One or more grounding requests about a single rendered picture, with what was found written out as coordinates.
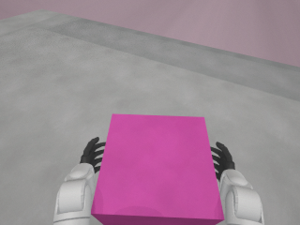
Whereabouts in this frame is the robot left forearm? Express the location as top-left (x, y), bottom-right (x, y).
top-left (53, 163), bottom-right (96, 225)

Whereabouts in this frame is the robot right hand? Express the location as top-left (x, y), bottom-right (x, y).
top-left (210, 142), bottom-right (235, 182)

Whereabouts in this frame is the robot right forearm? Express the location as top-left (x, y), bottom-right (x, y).
top-left (219, 169), bottom-right (264, 225)

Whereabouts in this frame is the robot left hand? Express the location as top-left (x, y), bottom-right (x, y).
top-left (80, 137), bottom-right (106, 173)

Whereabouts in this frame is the carton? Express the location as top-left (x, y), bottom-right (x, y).
top-left (91, 113), bottom-right (225, 225)

